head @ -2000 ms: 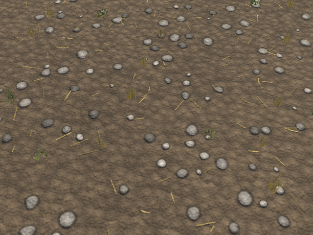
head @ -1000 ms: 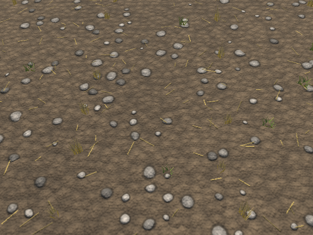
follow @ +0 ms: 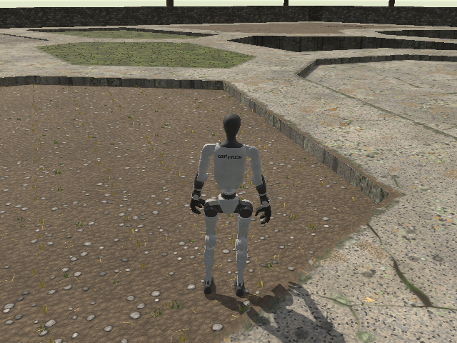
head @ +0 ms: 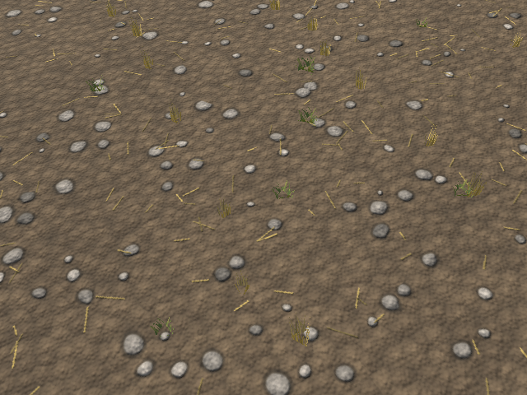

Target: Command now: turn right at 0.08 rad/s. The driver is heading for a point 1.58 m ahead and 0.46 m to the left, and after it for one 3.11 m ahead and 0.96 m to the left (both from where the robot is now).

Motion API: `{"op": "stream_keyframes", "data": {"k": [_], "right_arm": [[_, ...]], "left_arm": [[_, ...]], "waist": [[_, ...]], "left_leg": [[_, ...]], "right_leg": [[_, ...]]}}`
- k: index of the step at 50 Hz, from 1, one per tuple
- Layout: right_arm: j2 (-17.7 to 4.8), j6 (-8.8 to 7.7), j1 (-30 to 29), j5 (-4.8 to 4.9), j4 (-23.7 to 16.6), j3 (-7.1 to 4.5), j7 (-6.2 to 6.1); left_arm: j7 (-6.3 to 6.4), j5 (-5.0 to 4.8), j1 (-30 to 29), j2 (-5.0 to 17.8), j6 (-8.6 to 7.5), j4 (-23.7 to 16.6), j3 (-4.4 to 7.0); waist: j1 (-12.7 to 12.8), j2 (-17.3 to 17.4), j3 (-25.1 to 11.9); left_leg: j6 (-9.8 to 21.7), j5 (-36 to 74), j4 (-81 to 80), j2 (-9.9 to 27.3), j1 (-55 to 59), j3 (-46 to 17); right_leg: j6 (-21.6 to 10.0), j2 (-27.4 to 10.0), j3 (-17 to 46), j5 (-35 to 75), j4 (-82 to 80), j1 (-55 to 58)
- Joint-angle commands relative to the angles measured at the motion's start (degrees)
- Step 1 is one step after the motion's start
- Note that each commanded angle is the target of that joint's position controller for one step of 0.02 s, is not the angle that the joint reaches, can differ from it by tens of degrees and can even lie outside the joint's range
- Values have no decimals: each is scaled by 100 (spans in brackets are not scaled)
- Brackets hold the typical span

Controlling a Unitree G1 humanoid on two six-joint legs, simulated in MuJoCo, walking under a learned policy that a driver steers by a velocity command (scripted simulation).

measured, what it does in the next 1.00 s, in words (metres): steps on the spot: left foot, then right foot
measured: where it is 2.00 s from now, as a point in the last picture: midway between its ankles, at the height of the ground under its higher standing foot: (286, 360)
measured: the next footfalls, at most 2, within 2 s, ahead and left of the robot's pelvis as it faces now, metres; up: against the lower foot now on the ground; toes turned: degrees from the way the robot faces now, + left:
left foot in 0.08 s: +0.03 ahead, +0.14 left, +0.00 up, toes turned +0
right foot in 0.96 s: +0.10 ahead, -0.08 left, +0.00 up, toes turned -2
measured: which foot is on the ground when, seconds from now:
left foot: up 0.00-0.06, down 0.08-0.94, up 0.96-1.00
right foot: down 0.00-0.72, up 0.74-0.94, down 0.96-1.00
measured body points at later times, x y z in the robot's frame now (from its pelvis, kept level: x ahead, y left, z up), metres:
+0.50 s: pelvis +0.00 +0.04 +0.00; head +0.00 +0.04 +0.45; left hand +0.02 +0.28 -0.16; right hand +0.03 -0.20 -0.15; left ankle -0.01 +0.14 -0.74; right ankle -0.01 -0.08 -0.74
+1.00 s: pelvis +0.07 +0.00 -0.01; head +0.07 -0.01 +0.44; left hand +0.09 +0.25 -0.15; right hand +0.02 -0.24 -0.17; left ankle -0.01 +0.13 -0.72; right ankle +0.06 -0.07 -0.75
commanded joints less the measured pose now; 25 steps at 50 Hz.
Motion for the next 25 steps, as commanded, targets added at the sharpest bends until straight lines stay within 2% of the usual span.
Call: {"op": "stream_keyframes", "data": {"k": [1, 3, 4, 5, 6, 7, 9, 12, 19, 25], "right_arm": [[-311, -80, 164, 19, -51, -38, -69], [-258, -168, 381, -39, 127, 18, -91], [-404, -243, 412, -107, 167, 16, -96], [-661, -278, 182, -47, 205, -32, -66], [-497, -301, 86, -8, 243, -4, -16], [-359, -328, 93, -15, 285, 35, 2], [-347, -352, 124, -16, 380, 55, -36], [-300, -370, 147, -7, 498, 82, -71], [-246, -374, 169, -4, 691, 127, -84], [-172, -383, 218, -4, 808, 162, -90]], "left_arm": [[43, 11, 12, 896, -54, -39, 179], [47, -51, -71, 865, -58, 45, 178], [33, -57, 67, 777, -69, 100, 164], [-4, -73, 364, 750, -51, 190, 198], [4, -53, 314, 756, -31, 308, 196], [18, -50, 266, 788, -18, 375, 216], [12, -49, 283, 807, -11, 472, 241], [21, -45, 396, 689, -27, 649, 209], [53, -42, 601, 620, -18, 968, 156], [67, -38, 771, 553, -21, 1130, 107]], "waist": [[97, -916, -289], [-93, -641, -339], [-3, -447, -405], [332, 56, -191], [213, 147, -147], [146, 128, -94], [153, 172, -144], [163, -1, -154], [156, -179, -60], [168, -190, -40]], "left_leg": [[53, 291, -706, -87, 259, 105], [116, 1674, -1830, 95, 1042, -46], [158, 2100, -1951, 434, 1394, -417], [255, 2341, -1698, 524, 1004, -536], [275, 2073, -1735, 464, 710, -486], [254, 1942, -1835, 420, 607, -451], [254, 1954, -1949, 386, 601, -445], [303, 1910, -1988, 389, 724, -459], [372, 1723, -2072, 364, 700, -498], [410, 1733, -2092, 328, 650, -517]], "right_leg": [[-625, -1418, 1130, 1925, -470, -12], [-308, -1285, 1112, 1389, -398, -354], [-119, -1108, 1056, 938, -345, -555], [-40, -719, 779, 508, -557, -449], [10, -678, 695, 466, -580, -123], [39, -684, 679, 563, -488, 27], [33, -720, 656, 800, -388, 160], [65, -739, 633, 763, -457, 79], [163, -752, 578, 696, -502, -7], [200, -773, 542, 708, -450, -34]]}}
